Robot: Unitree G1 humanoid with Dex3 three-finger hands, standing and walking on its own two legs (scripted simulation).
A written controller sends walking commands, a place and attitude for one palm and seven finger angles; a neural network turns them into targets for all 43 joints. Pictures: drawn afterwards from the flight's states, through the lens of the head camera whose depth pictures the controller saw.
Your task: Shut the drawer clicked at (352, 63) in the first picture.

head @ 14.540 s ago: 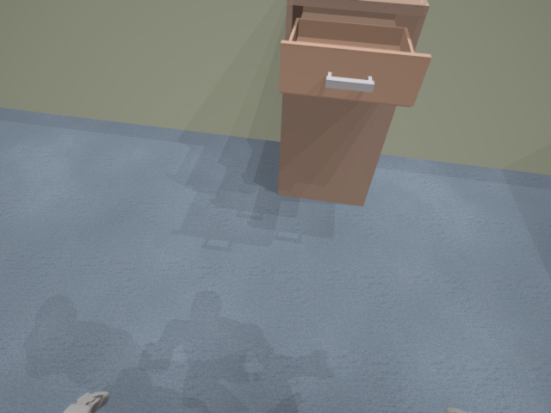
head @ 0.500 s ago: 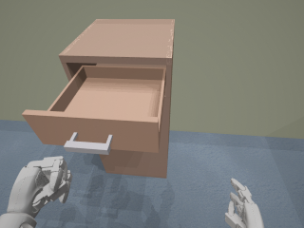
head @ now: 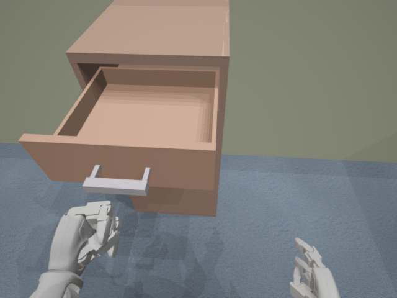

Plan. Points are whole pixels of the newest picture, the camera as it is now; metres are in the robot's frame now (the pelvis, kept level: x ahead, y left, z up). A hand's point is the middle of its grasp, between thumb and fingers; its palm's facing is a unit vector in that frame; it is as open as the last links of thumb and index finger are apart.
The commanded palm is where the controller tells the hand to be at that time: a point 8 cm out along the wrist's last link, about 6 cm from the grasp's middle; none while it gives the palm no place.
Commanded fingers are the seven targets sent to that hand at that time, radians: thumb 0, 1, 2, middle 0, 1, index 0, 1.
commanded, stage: bring the fist close to the handle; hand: left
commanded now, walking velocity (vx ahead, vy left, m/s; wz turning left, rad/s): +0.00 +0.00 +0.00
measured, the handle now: (119, 178) +0.33 +0.20 +0.07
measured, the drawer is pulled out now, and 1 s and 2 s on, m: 0.30 0.30 0.19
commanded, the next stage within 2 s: push the drawer shut in 0.70 s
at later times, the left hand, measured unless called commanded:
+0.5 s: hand (129, 227) +0.23 +0.15 +0.07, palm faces +0.01 -1.00 -0.07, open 3.2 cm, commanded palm +0.20 +0.21 +0.07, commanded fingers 0.00 0.90 0.90 -1.40 -1.60 -1.40 -1.60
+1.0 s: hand (128, 215) +0.25 +0.16 +0.06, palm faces +0.01 -1.00 -0.06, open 3.2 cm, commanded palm +0.23 +0.22 +0.07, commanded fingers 0.00 0.90 0.90 -1.40 -1.60 -1.40 -1.60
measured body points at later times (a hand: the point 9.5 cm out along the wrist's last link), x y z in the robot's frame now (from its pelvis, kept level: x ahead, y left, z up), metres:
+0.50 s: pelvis -0.01 -0.01 -0.01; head +0.03 -0.02 +0.43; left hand +0.22 +0.20 +0.07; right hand +0.16 -0.24 -0.10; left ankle -0.01 +0.12 -0.71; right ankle +0.01 -0.12 -0.71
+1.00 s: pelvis +0.00 -0.02 -0.01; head +0.03 -0.03 +0.44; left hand +0.25 +0.21 +0.07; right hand +0.17 -0.26 -0.10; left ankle -0.01 +0.12 -0.71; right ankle +0.01 -0.12 -0.71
